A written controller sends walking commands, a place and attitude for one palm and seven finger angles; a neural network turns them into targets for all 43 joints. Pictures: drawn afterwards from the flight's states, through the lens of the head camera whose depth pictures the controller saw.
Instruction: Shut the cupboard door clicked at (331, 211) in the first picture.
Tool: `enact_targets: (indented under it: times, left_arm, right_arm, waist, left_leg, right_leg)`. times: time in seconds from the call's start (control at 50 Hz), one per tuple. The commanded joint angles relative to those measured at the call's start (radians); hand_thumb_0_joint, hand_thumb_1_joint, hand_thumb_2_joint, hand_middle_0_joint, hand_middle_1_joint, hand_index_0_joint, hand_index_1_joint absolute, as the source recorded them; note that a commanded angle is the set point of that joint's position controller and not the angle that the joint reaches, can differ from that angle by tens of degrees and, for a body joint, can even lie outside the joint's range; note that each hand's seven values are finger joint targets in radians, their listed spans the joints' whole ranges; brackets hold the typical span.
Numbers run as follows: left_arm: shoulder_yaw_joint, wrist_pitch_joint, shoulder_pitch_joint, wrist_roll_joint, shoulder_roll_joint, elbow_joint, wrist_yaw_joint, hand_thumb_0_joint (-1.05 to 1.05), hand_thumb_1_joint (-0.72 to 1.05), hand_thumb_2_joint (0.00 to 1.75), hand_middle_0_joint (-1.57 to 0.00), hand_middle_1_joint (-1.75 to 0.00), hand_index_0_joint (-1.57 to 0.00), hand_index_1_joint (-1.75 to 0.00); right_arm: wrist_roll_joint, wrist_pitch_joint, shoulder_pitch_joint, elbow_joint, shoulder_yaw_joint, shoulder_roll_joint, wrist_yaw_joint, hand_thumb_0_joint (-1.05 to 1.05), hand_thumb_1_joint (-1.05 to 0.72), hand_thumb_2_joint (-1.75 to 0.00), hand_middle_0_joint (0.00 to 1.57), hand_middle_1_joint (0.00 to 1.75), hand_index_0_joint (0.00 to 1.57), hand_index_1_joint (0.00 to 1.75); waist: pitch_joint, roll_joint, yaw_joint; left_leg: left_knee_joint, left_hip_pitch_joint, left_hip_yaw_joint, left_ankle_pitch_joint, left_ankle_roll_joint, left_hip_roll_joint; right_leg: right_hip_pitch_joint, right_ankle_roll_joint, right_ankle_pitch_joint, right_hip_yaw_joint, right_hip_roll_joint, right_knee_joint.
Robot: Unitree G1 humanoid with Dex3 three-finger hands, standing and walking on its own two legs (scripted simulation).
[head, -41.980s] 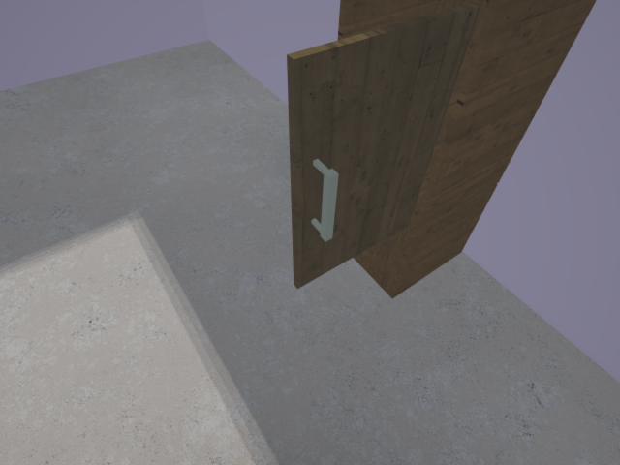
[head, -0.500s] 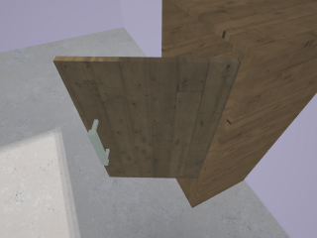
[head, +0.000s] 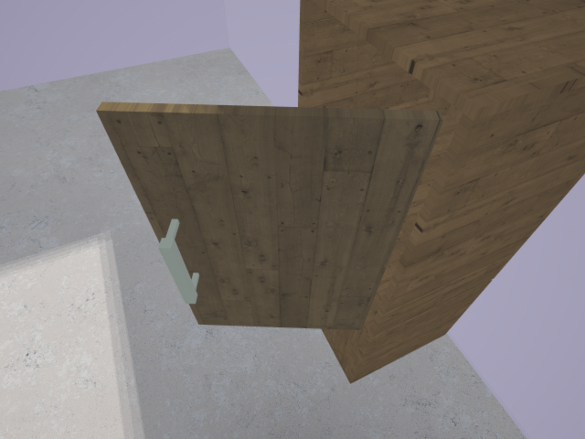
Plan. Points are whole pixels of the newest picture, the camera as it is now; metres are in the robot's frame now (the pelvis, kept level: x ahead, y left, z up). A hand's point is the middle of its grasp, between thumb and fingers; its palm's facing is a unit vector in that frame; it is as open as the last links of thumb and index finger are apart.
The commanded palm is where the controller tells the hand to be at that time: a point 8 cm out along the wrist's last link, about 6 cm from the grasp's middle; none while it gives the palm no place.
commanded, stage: look again from close up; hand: left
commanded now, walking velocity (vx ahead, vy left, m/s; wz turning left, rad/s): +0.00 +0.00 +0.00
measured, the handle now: (183, 264) +0.38 +0.21 -0.04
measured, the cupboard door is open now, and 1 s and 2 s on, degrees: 63 63 63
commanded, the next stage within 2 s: raise the hand and make a fist in 0.26 s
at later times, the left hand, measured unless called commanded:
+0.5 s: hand out of the picture +0.11 +0.19 -0.09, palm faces +0.22 -0.94 -0.25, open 7.2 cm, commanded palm +0.09 +0.21 -0.07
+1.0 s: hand out of the picture +0.11 +0.15 -0.06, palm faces +0.01 -1.00 -0.04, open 5.1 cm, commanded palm +0.09 +0.21 -0.06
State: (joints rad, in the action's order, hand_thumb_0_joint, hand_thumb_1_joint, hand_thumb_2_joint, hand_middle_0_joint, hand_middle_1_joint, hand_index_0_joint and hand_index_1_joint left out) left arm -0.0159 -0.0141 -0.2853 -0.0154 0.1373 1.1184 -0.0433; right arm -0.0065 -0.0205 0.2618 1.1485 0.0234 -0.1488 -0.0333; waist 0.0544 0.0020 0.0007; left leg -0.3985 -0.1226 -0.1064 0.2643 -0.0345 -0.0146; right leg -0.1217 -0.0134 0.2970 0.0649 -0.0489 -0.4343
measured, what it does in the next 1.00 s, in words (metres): lowers itself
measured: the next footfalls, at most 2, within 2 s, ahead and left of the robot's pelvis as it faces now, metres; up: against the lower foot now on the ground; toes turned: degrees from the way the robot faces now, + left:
none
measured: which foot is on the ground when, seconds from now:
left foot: down 0.00-1.00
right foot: down 0.00-1.00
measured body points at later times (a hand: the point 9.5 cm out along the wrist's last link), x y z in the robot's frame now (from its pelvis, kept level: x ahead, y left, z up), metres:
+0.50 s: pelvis -0.01 -0.01 -0.01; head +0.00 -0.03 +0.44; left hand +0.10 +0.24 -0.07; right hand +0.03 -0.26 -0.15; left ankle -0.03 +0.09 -0.74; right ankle -0.04 -0.13 -0.74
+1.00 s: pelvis -0.09 -0.04 -0.12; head -0.03 -0.03 +0.33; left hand +0.11 +0.21 -0.05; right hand +0.14 -0.23 -0.18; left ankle -0.03 +0.09 -0.74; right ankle -0.04 -0.13 -0.74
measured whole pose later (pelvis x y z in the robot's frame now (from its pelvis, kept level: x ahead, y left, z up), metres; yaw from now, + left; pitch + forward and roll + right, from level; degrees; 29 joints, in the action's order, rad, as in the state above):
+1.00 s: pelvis -0.09 -0.04 -0.12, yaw +4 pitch +14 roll -3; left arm 0.12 -0.47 -0.35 0.28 0.24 0.00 0.32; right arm 0.03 -0.26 0.17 0.52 0.03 -0.21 -0.06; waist -0.13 -0.03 0.04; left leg -1.28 -1.03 0.05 0.50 0.02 0.05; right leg -0.94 0.06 0.55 0.16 -0.02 -1.25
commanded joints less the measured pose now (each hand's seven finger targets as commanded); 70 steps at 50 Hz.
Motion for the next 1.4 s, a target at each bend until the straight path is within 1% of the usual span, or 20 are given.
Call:
enact_targets:
  times: [0.0,0.32,0.34,0.36,0.38,0.4,0.42,0.44,0.48,0.54,0.58,0.62,0.68,0.72,0.8,0.88,0.98,1.04,1.2,1.38]
  left_arm:
    - [0.018,-0.009,-0.076,0.005,0.102,-0.020,-0.002,0.00,0.90,0.90,-0.20,-0.30,-0.20,-0.30]
    - [0.018,-0.011,-0.090,0.005,0.096,-0.020,-0.002,0.00,0.90,0.90,-0.20,-0.30,-0.20,-0.30]
    - [0.018,-0.039,-0.141,-0.011,0.125,0.008,-0.037,0.00,0.90,0.90,-0.20,-0.30,-0.20,-0.30]
    - [0.347,-0.315,0.735,0.123,0.640,-1.629,-0.043,0.00,0.90,0.90,-0.20,-0.30,-0.20,-0.30]
    - [0.036,-0.235,0.044,0.135,0.210,-1.299,-0.063,0.00,0.90,0.90,-0.22,-0.32,-0.22,-0.32]
    - [-0.048,-0.086,-0.127,0.168,-0.008,-1.228,-0.084,0.00,0.90,0.90,-0.24,-0.34,-0.24,-0.34]
    - [-0.093,-0.059,-0.109,0.157,-0.053,-1.114,-0.084,0.00,0.90,0.90,-0.25,-0.36,-0.25,-0.36]
    - [-0.058,-0.095,-0.020,0.154,-0.030,-1.117,-0.075,0.00,0.90,0.90,-0.27,-0.38,-0.27,-0.38]
    - [0.027,-0.211,-0.074,0.148,0.013,-0.976,-0.026,0.00,0.90,0.90,-0.31,-0.42,-0.31,-0.42]
    - [0.122,-0.433,-0.373,0.212,-0.021,-0.846,0.141,0.00,0.90,0.90,-0.36,-0.48,-0.36,-0.48]
    - [0.181,-0.600,-0.382,0.266,0.015,-0.876,0.281,0.00,0.90,0.90,-0.40,-0.52,-0.40,-0.52]
    - [0.284,-0.700,-0.325,0.282,0.142,-0.895,0.382,0.00,0.90,0.90,-0.44,-0.56,-0.44,-0.56]
    - [0.272,-0.641,-0.149,0.296,0.190,-1.041,0.387,0.00,0.90,0.90,-0.49,-0.62,-0.49,-0.62]
    - [0.280,-0.615,-0.014,0.307,0.232,-1.222,0.345,0.00,0.90,0.90,-0.53,-0.66,-0.53,-0.66]
    - [0.196,-0.642,0.165,0.305,0.216,-1.459,0.305,0.00,0.90,0.90,-0.60,-0.74,-0.60,-0.74]
    - [0.132,-0.575,0.078,0.306,0.189,-1.362,0.356,0.00,0.90,0.90,-0.68,-0.82,-0.68,-0.82]
    - [0.213,-0.392,-0.030,0.319,0.226,-1.294,0.369,0.00,0.90,0.90,-0.77,-0.92,-0.77,-0.92]
    - [0.267,-0.363,-0.086,0.325,0.222,-1.331,0.317,0.00,0.90,0.90,-0.82,-0.98,-0.82,-0.98]
    - [0.200,-0.470,-0.110,0.297,0.177,-1.341,0.270,0.00,0.90,0.90,-0.97,-1.14,-0.97,-1.14]
    - [0.193,-0.467,-0.111,0.294,0.187,-1.430,0.264,0.00,0.90,0.90,-1.13,-1.32,-1.13,-1.32]
  right_arm:
    - [-0.003,-0.016,0.068,-0.025,-0.017,-0.077,-0.002,0.00,-0.90,-0.90,0.20,0.30,0.20,0.30]
    - [-0.002,-0.016,0.076,-0.016,-0.017,-0.069,-0.002,0.00,-0.90,-0.90,0.20,0.30,0.20,0.30]
    - [0.009,-0.023,-0.021,-0.089,-0.028,-0.119,0.009,0.00,-0.90,-0.90,0.20,0.30,0.20,0.30]
    - [0.019,-0.220,0.118,-0.363,-0.059,-0.340,-0.088,0.00,-0.90,-0.90,0.20,0.30,0.20,0.30]
    - [0.053,-0.295,0.053,-0.364,-0.020,-0.224,-0.098,0.00,-0.90,-0.90,0.20,0.30,0.20,0.30]
    - [0.048,-0.333,0.005,-0.371,-0.041,-0.179,-0.074,0.00,-0.90,-0.90,0.20,0.30,0.20,0.30]
    - [0.054,-0.353,0.011,-0.336,-0.044,-0.181,-0.050,0.00,-0.90,-0.90,0.20,0.30,0.20,0.30]
    - [0.040,-0.357,0.013,-0.377,-0.076,-0.215,-0.031,0.00,-0.90,-0.90,0.20,0.30,0.20,0.30]
    - [0.006,-0.362,-0.007,-0.444,-0.101,-0.241,-0.009,0.00,-0.90,-0.90,0.20,0.30,0.20,0.30]
    - [-0.002,-0.359,-0.071,-0.546,-0.125,-0.212,0.028,0.00,-0.90,-0.90,0.20,0.30,0.20,0.30]
    - [-0.001,-0.341,-0.105,-0.596,-0.134,-0.207,0.051,0.00,-0.90,-0.90,0.20,0.30,0.20,0.30]
    - [0.010,-0.316,-0.129,-0.652,-0.139,-0.210,0.062,0.00,-0.90,-0.90,0.20,0.30,0.20,0.30]
    - [0.033,-0.280,-0.193,-0.777,-0.127,-0.213,0.044,0.00,-0.90,-0.90,0.20,0.30,0.20,0.30]
    - [0.033,-0.267,-0.166,-0.814,-0.122,-0.214,0.025,0.00,-0.90,-0.90,0.20,0.30,0.20,0.30]
    - [0.031,-0.284,-0.115,-0.804,-0.093,-0.206,-0.016,0.00,-0.90,-0.90,0.20,0.30,0.20,0.30]
    - [0.037,-0.305,-0.086,-0.766,-0.077,-0.223,-0.039,0.00,-0.90,-0.90,0.20,0.30,0.20,0.30]
    - [0.049,-0.288,-0.091,-0.782,-0.074,-0.210,-0.047,0.00,-0.90,-0.90,0.20,0.30,0.20,0.30]
    - [0.043,-0.274,-0.106,-0.786,-0.077,-0.185,-0.040,0.00,-0.90,-0.90,0.20,0.30,0.20,0.30]
    - [0.026,-0.266,-0.085,-0.776,-0.079,-0.205,-0.025,0.00,-0.90,-0.90,0.20,0.30,0.20,0.30]
    - [0.029,-0.245,-0.056,-0.805,-0.082,-0.222,-0.026,0.00,-0.90,-0.90,0.20,0.30,0.20,0.30]
  waist:
    - [0.021,0.010,0.006]
    - [0.020,0.014,0.008]
    - [-0.004,0.071,0.032]
    - [-0.432,-0.068,-0.156]
    - [-0.541,-0.413,-0.044]
    - [-0.414,-0.355,-0.030]
    - [-0.200,-0.141,-0.047]
    - [-0.050,-0.055,-0.078]
    - [-0.044,0.203,-0.080]
    - [-0.204,0.329,0.051]
    - [-0.266,0.253,0.078]
    - [-0.302,0.082,0.093]
    - [-0.268,-0.004,0.076]
    - [-0.327,-0.025,0.043]
    - [-0.358,-0.020,-0.048]
    - [-0.325,-0.046,-0.063]
    - [-0.394,-0.017,0.006]
    - [-0.446,0.004,0.042]
    - [-0.379,-0.011,0.013]
    - [-0.430,-0.070,0.012]
  left_leg:
    - [0.061,0.001,0.111,-0.270,-0.009,0.119]
    - [0.061,-0.005,0.109,-0.259,-0.004,0.119]
    - [-0.172,-0.083,0.088,-0.372,0.028,0.138]
    - [-0.120,0.264,0.087,-0.588,-0.008,0.089]
    - [-0.068,0.367,0.126,-0.743,0.005,0.089]
    - [-0.040,0.229,0.133,-0.817,0.041,0.091]
    - [-0.072,0.070,0.141,-0.698,0.035,0.095]
    - [-0.125,-0.053,0.163,-0.503,0.031,0.078]
    - [-0.258,-0.259,0.161,-0.223,0.022,0.032]
    - [-0.413,-0.467,0.117,-0.179,0.046,-0.007]
    - [-0.506,-0.588,0.097,-0.103,0.060,-0.026]
    - [-0.591,-0.682,0.074,-0.043,0.057,-0.035]
    - [-0.637,-0.773,0.049,0.177,0.028,-0.036]
    - [-0.679,-0.783,0.068,0.223,0.012,-0.021]
    - [-0.753,-0.776,0.098,0.240,-0.005,0.008]
    - [-0.745,-0.786,0.127,0.245,-0.004,0.018]
    - [-0.699,-0.785,0.134,0.185,0.000,0.014]
    - [-0.664,-0.750,0.141,0.105,0.006,0.015]
    - [-0.621,-0.714,0.162,0.112,0.008,0.020]
    - [-0.577,-0.619,0.184,0.083,0.019,0.025]
  right_leg:
    - [-0.030,0.044,-0.258,-0.081,-0.072,0.059]
    - [-0.026,0.046,-0.265,-0.081,-0.076,0.070]
    - [-0.040,0.023,-0.697,-0.132,-0.126,0.052]
    - [-0.085,0.018,-0.629,-0.015,0.010,-0.143]
    - [-0.172,0.033,-0.244,0.010,0.068,-0.206]
    - [-0.193,0.033,-0.054,0.028,0.070,-0.227]
    - [-0.270,0.020,-0.059,0.018,0.046,-0.202]
    - [-0.320,0.021,-0.096,0.034,0.041,-0.145]
    - [-0.420,0.017,-0.155,0.048,0.032,-0.165]
    - [-0.434,0.022,-0.256,0.028,0.033,-0.374]
    - [-0.470,0.026,-0.244,-0.019,0.020,-0.474]
    - [-0.502,0.042,-0.159,-0.097,-0.001,-0.525]
    - [-0.622,0.044,0.312,-0.189,-0.004,-0.447]
    - [-0.642,0.039,0.450,-0.226,0.001,-0.430]
    - [-0.716,0.030,0.472,-0.231,0.023,-0.421]
    - [-0.748,0.035,0.424,-0.177,0.041,-0.448]
    - [-0.641,0.029,0.364,-0.155,0.033,-0.446]
    - [-0.581,0.030,0.229,-0.112,0.038,-0.489]
    - [-0.686,0.045,0.174,-0.023,0.061,-0.562]
    - [-0.693,0.049,0.099,0.017,0.070,-0.591]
